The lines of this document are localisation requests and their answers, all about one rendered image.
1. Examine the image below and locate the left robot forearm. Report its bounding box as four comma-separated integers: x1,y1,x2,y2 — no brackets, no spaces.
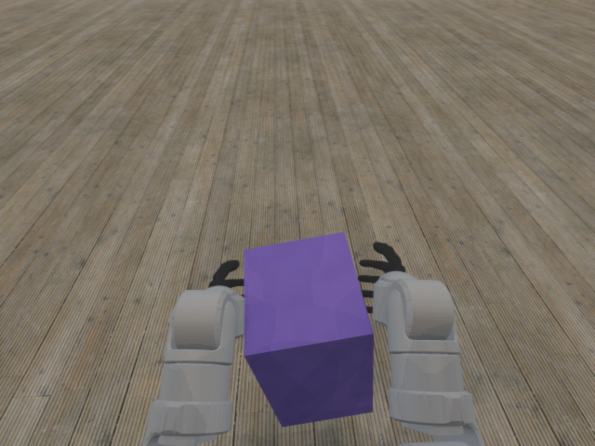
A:
142,285,245,446

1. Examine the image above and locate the carton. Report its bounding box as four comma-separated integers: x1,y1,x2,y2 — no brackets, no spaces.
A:
244,232,374,427

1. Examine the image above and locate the robot left hand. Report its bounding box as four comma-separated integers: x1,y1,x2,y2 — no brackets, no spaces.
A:
208,260,244,297

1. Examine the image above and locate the right robot forearm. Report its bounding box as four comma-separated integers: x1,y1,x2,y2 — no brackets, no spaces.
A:
372,271,484,446

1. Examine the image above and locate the robot right hand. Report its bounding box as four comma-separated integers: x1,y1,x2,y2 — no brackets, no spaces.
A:
358,242,405,314

